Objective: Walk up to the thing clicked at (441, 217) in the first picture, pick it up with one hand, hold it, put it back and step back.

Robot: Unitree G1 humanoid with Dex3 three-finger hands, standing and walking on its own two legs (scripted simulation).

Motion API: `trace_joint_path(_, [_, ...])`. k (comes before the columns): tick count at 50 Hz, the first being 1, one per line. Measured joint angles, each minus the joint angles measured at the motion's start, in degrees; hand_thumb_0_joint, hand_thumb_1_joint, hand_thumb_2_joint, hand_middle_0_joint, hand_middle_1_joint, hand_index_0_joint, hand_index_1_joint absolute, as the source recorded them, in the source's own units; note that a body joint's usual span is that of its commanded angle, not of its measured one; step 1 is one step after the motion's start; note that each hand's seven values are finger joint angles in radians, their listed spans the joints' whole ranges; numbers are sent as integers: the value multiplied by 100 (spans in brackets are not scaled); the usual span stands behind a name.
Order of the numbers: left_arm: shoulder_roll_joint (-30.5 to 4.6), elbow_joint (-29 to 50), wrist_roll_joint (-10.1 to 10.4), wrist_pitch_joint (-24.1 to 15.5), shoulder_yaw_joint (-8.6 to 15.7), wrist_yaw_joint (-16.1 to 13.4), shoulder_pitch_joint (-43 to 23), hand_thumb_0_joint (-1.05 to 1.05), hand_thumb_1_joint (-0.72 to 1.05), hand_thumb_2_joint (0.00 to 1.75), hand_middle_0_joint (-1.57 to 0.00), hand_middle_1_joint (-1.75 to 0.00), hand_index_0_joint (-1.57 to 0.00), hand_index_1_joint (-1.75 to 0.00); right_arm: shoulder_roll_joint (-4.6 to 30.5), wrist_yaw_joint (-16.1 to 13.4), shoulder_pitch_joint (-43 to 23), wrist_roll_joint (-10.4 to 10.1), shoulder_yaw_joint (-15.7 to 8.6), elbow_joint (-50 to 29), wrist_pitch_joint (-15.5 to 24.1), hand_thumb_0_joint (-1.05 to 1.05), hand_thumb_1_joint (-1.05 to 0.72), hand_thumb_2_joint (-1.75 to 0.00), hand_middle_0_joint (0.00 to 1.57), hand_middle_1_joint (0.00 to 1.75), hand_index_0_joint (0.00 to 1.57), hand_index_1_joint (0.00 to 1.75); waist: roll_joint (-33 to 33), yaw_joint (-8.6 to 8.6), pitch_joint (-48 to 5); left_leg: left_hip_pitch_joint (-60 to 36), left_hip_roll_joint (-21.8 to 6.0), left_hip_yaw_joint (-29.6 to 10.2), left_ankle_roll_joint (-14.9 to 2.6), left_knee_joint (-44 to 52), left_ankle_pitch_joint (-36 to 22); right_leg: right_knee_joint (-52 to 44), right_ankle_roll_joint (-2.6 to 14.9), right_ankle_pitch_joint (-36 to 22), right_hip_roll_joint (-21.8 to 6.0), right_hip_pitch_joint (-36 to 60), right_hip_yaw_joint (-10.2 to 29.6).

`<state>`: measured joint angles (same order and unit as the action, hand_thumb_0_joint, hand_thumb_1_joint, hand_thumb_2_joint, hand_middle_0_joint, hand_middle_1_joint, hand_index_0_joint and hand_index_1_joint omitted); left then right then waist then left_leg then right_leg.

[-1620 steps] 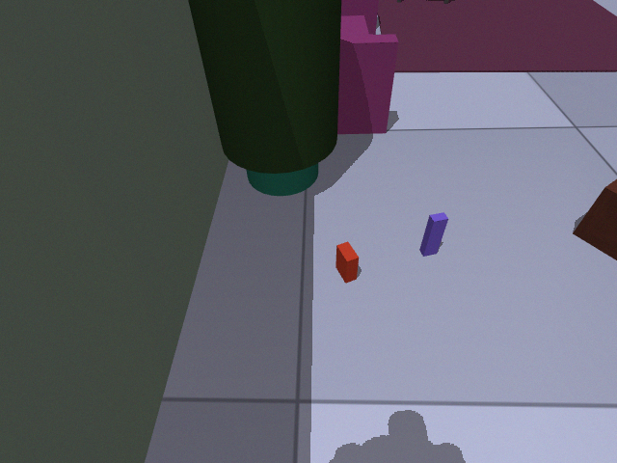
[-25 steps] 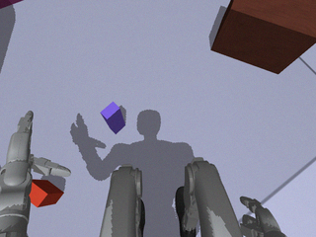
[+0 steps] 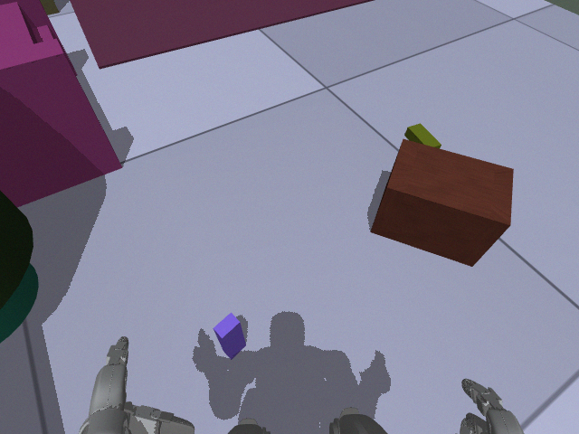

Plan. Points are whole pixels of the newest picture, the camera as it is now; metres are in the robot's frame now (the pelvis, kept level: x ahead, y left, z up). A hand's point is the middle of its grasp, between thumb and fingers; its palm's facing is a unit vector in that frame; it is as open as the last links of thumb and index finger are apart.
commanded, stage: home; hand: left
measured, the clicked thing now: (231, 337) +0.46 +0.17 -0.57
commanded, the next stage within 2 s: stand in 1.96 s
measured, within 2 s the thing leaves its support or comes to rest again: neither
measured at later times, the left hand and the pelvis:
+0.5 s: hand (143, 427) +0.18 +0.19 -0.01, palm faces +0.10 -0.95 -0.28, open 17.6 cm; pelvis +0.02 +0.01 +0.05, yaw +1 degrees
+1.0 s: hand (150, 421) +0.18 +0.18 -0.01, palm faces +0.09 -0.96 -0.28, open 17.7 cm; pelvis +0.02 +0.00 +0.05, yaw +1 degrees
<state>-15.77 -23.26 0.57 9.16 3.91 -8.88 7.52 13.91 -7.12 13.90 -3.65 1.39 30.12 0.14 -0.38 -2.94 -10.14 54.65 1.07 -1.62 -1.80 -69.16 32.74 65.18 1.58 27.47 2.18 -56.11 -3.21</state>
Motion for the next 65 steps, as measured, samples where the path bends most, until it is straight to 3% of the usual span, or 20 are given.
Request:
trace_joint_path(11, [218,1744,89,367,-539,-48,1561,-1,-50,9,-8,-9,-8,-8,-156,-158,369,27,43,-251,178,1,-90,-90,21,30,20,30,-205,101,36,-1616,28,81,-69,1205,-300,-1168,-80,-284,-13,1601,140])
trace_joint_path(17, [287,2214,83,413,-633,39,1949,-1,-52,7,-7,-7,-7,-7,-212,-185,299,73,93,-371,325,1,-90,-90,21,30,20,30,-199,196,139,-1963,56,66,-80,1426,-367,-1367,-93,-326,-40,1950,136])
trace_joint_path(28, [238,2265,52,441,-569,97,1910,-1,-58,2,-5,-5,-5,-4,-154,-220,184,185,94,-363,532,1,-90,-90,21,30,20,30,-91,241,357,-2071,63,-14,-41,1494,-405,-1444,-54,-340,-49,2087,60])
trace_joint_path(65, [287,2214,59,424,-549,161,1893,-1,-59,1,-5,-5,-4,-4,-145,-224,252,182,58,-213,623,2,-91,-90,21,30,20,30,-121,196,355,-2147,34,-21,-11,1548,-410,-1480,-23,-339,-20,2151,54])
